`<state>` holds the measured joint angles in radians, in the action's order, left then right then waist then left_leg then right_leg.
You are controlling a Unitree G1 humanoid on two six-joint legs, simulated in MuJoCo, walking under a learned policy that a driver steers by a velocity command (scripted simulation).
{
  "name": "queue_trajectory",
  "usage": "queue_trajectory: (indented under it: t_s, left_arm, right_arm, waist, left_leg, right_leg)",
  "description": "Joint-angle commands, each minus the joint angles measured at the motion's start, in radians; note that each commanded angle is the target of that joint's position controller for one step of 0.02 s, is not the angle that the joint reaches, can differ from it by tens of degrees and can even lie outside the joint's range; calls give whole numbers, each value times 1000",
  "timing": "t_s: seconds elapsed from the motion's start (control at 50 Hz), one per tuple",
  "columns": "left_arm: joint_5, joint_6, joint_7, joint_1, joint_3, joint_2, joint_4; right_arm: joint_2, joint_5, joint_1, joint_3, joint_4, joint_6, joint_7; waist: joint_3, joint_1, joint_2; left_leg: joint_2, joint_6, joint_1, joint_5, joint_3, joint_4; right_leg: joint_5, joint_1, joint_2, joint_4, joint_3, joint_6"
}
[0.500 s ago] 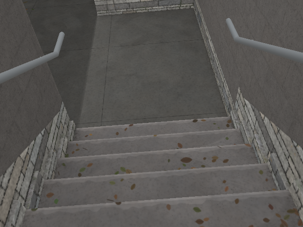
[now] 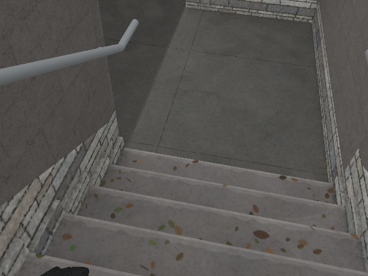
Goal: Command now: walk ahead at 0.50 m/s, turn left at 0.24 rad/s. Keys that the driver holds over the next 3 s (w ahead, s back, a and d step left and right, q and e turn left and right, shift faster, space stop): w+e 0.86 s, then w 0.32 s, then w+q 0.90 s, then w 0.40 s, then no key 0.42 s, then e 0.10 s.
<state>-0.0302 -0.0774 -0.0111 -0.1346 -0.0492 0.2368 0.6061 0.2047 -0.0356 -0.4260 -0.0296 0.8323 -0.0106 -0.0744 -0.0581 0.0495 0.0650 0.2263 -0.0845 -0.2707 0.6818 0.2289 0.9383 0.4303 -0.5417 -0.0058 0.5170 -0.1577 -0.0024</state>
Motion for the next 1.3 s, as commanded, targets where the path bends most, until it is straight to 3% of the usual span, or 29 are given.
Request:
queue_trajectory:
  t_s: [0.02,0.08,0.1,0.12,0.14,0.16,0.2,0.28,0.3,0.34,0.38,0.42,0.5,0.56,0.6,0.64,0.66,0.68,0.72,0.78,0.84,0.9,1.0,1.1,1.18,1.22,1.24,1.26,1.3]
  left_arm:
    - [31,-7,-4,-49,-24,60,-39]
    - [6,-8,-21,-548,-51,98,156]
    - [42,-4,-33,-620,-40,99,197]
    - [71,23,-35,-627,-38,101,204]
    - [85,23,-30,-549,-59,187,187]
    - [62,37,-24,-430,-43,126,174]
    - [22,1,-13,-257,-5,82,135]
    - [38,-2,48,-289,-1,65,175]
    - [21,2,48,-309,-7,83,192]
    - [67,-10,53,-409,-14,64,214]
    - [81,-4,60,-518,-14,52,244]
    - [63,26,78,-464,-7,33,229]
    - [70,70,90,-431,-10,23,226]
    - [69,94,98,-422,-8,27,227]
    - [56,81,52,-446,10,-35,264]
    - [106,39,21,-657,8,10,246]
    - [121,38,33,-502,11,54,164]
    - [100,59,57,-331,-3,86,142]
    - [72,108,88,-215,-5,68,96]
    - [43,82,63,-279,-39,70,119]
    - [40,63,19,-284,-23,-19,143]
    - [50,68,10,-152,-42,55,96]
    - [9,30,-38,90,-16,12,13]
    - [66,33,-78,193,6,-2,-26]
    - [50,28,-45,-187,-42,99,127]
    - [15,35,-46,-432,-37,166,203]
    - [36,52,-51,-497,-47,170,215]
    - [52,61,-51,-494,-66,222,259]
    - [36,43,-32,-255,-24,94,237]
  right_arm:
    - [70,-3,-15,-11,-32,13,-22]
    - [34,3,-55,-4,17,-11,34]
    - [22,-12,-195,5,34,-38,57]
    - [65,-14,-202,7,22,-58,65]
    - [136,-24,-82,2,-40,-77,74]
    - [140,-7,83,-10,-70,-61,59]
    - [164,1,203,-26,-116,-36,30]
    - [27,93,244,-6,-150,-59,37]
    - [32,78,135,-13,-100,-64,55]
    - [83,56,225,-30,-131,-71,60]
    - [90,63,422,-25,-200,-91,72]
    - [45,88,508,-9,-240,-112,102]
    - [30,34,424,-23,-288,-87,102]
    - [61,36,229,-50,-228,-85,92]
    - [99,45,-169,-69,-84,-77,99]
    - [202,4,-235,-78,-49,-61,122]
    - [257,-12,-183,-99,-21,-53,121]
    - [158,22,-85,-69,-39,-48,108]
    - [81,57,62,-21,-35,-68,108]
    - [31,49,119,2,-6,-89,86]
    - [129,92,10,-18,67,-91,54]
    - [98,24,-75,-18,104,-96,57]
    - [91,38,-154,0,132,-75,24]
    - [130,14,-172,-6,131,-21,30]
    - [166,21,-131,-27,169,-24,45]
    - [24,4,-345,4,204,-66,74]
    - [134,-31,-329,-15,165,-98,89]
    - [119,-56,-182,-11,69,-92,80]
    - [109,-31,8,-22,27,-34,17]
  waist:
    - [107,-21,-149]
    - [-78,-166,80]
    - [-156,-133,309]
    - [-158,-135,325]
    - [-147,-117,255]
    - [5,-103,-42]
    - [161,-12,-104]
    - [90,-12,47]
    - [12,20,84]
    - [31,-42,6]
    - [65,-119,-38]
    - [93,-146,-48]
    - [90,-141,64]
    - [69,-77,11]
    - [-100,77,-187]
    - [-230,0,-477]
    - [-176,-2,-428]
    - [-30,-6,-115]
    - [155,-57,-69]
    - [177,-143,-140]
    - [49,-128,-170]
    - [94,-66,-126]
    - [171,24,-104]
    - [242,107,-132]
    - [76,-92,-95]
    - [-263,-131,226]
    - [-430,-187,236]
    - [-409,-185,201]
    - [-53,-95,-83]
  left_leg:
    - [-174,-119,-10,-524,196,28]
    - [-51,-41,-381,-251,37,754]
    - [33,20,-727,226,19,1110]
    - [-57,35,-880,195,2,1235]
    - [-166,32,-984,18,-80,1071]
    - [-214,27,-974,-155,-142,951]
    - [-294,39,-821,-392,-56,671]
    - [-264,107,-333,-783,-155,57]
    - [-242,102,-212,-927,-165,144]
    - [-272,83,-479,-980,-61,28]
    - [-267,54,-726,-918,-12,-177]
    - [-208,50,-386,-1194,-89,-453]
    - [-212,80,-110,-1111,-49,-540]
    - [-294,53,44,-1096,-45,-757]
    - [-413,46,671,-1325,-39,-403]
    - [-649,-142,847,-1260,251,-268]
    - [-730,-254,732,-604,414,-455]
    - [-689,-247,482,-269,396,-606]
    - [-639,-220,49,-390,314,-636]
    - [-399,-46,-194,-644,-56,-599]
    - [-450,-98,-82,-912,-56,-538]
    - [-439,-56,143,-729,-62,-489]
    - [-403,-32,-17,-520,-150,-410]
    - [-410,-68,91,-529,-122,-231]
    - [-385,-40,51,-835,-139,258]
    - [-198,75,-564,255,-67,1073]
    - [-211,93,-605,231,55,1065]
    - [-217,114,-729,121,-13,1029]
    - [-289,103,-697,-194,-128,863]
  right_leg:
    - [-29,130,-65,-214,-13,14]
    - [239,804,-176,17,-18,143]
    - [237,1068,-277,182,-222,276]
    - [90,1058,-309,153,-300,305]
    - [-475,1020,-362,-19,-485,401]
    - [-870,760,-341,-195,-564,366]
    - [-878,337,-275,-205,-594,325]
    - [-300,4,-34,-159,-226,260]
    - [-217,-4,-44,-109,-218,265]
    - [-351,262,-51,-5,-311,279]
    - [-470,529,-81,73,-418,273]
    - [-653,232,38,120,-289,211]
    - [-716,152,75,247,-326,205]
    - [-703,252,112,554,-315,179]
    - [-1235,-206,200,1096,-145,101]
    - [-1310,-565,162,1579,-156,30]
    - [-1147,-679,84,1526,-39,3]
    - [-979,-657,34,1501,23,14]
    - [-883,-526,-15,1439,-20,24]
    - [-442,-330,-31,882,-62,38]
    - [-240,-246,-35,752,-40,30]
    - [-154,-437,-24,513,-139,74]
    - [159,-194,12,150,13,74]
    - [-57,-129,-35,-81,101,40]
    - [-123,388,-28,-187,165,119]
    - [604,1141,-326,322,-49,280]
    - [412,1187,-390,271,-179,369]
    - [-171,1081,-478,44,-354,438]
    - [-570,564,-402,-144,-320,351]
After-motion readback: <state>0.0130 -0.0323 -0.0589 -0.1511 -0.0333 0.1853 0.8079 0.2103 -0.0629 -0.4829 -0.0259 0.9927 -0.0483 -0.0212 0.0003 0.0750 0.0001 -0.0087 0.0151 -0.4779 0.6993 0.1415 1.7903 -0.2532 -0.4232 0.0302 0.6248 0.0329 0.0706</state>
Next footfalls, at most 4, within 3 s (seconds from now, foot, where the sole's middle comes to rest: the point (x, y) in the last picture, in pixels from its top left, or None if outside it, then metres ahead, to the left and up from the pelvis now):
0.06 right None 0.16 -0.12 -0.86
0.58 left None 0.47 0.07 -1.01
1.20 right None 0.67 -0.31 -1.16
1.76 left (209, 224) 1.04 -0.20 -1.31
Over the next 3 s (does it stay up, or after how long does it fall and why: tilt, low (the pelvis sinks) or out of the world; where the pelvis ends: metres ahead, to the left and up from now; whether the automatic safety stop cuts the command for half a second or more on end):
stays up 1.45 -0.27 -0.85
